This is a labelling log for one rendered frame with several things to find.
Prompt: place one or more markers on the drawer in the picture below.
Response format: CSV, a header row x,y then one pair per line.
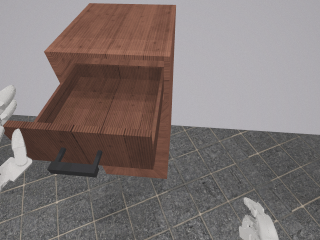
x,y
115,109

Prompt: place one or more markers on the left robot hand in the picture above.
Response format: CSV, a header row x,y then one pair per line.
x,y
12,169

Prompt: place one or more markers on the cabinet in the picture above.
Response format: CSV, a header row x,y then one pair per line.
x,y
128,35

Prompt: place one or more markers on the handle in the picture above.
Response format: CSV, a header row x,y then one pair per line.
x,y
74,169

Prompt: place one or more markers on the right robot hand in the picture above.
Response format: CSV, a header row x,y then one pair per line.
x,y
261,228

